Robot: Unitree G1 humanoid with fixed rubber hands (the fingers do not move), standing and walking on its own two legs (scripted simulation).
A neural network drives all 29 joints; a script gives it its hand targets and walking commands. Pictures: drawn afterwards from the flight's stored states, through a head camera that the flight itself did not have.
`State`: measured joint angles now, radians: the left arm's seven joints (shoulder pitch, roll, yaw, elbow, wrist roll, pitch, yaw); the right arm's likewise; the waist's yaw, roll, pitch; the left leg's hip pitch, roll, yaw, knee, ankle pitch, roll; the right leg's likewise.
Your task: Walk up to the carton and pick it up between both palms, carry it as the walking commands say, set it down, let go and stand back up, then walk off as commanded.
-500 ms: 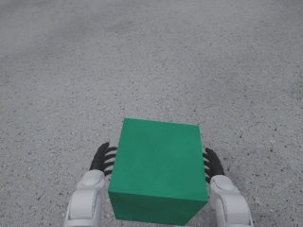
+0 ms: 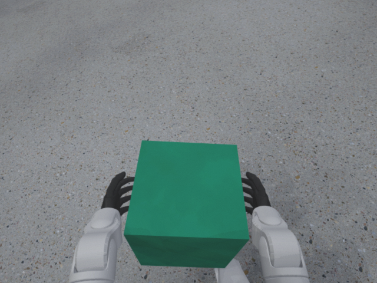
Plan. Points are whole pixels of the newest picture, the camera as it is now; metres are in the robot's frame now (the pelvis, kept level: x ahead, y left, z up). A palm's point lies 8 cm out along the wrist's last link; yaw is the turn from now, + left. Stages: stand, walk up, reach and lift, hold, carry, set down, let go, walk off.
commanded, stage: carry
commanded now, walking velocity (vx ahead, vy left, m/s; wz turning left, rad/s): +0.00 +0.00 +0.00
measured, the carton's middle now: (186, 208) +0.31 -0.01 -0.06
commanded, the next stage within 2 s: none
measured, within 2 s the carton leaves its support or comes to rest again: neither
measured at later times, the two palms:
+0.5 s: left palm (162, 99) +0.60 +0.02 +0.04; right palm (270, 86) +0.58 -0.28 +0.04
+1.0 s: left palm (183, 46) +0.89 -0.06 +0.02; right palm (267, 38) +0.86 -0.36 +0.01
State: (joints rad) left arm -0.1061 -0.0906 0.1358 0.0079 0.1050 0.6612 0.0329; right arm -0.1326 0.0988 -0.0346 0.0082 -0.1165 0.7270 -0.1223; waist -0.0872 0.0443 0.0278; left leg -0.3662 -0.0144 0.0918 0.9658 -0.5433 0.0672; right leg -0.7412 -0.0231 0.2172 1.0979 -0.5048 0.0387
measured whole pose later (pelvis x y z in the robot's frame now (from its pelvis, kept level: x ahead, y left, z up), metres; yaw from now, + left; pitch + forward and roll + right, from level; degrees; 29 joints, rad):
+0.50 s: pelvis +0.30 -0.11 +0.02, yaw -3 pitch +5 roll +5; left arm -0.13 -0.11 0.15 0.00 0.11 0.72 0.04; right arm -0.18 0.14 -0.12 0.00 -0.12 0.76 -0.10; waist -0.03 -0.05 0.00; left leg -0.51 -0.06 0.08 0.81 -0.38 0.07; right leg -0.35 0.14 0.09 1.13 -0.59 0.00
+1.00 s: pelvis +0.59 -0.18 +0.00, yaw -4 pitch +7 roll +5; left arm -0.13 -0.11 0.15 0.00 0.10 0.73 0.04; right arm -0.17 0.14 -0.11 0.01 -0.12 0.76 -0.10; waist -0.06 -0.03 -0.03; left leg -0.44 -0.06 0.14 0.93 -0.61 0.06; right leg -0.43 0.08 0.04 1.48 -0.70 0.06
